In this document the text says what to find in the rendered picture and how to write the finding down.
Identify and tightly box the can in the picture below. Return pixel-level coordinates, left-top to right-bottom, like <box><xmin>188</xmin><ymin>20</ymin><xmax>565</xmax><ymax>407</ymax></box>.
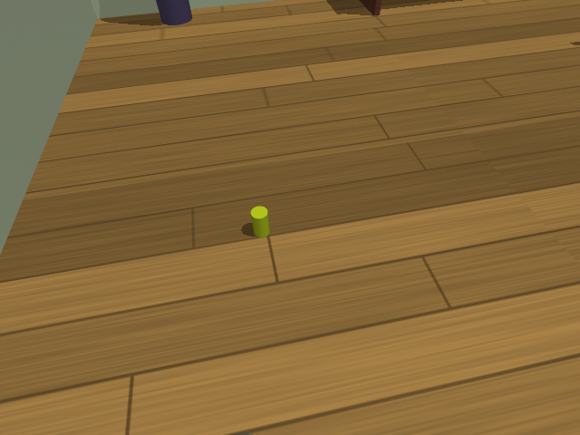
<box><xmin>251</xmin><ymin>206</ymin><xmax>270</xmax><ymax>237</ymax></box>

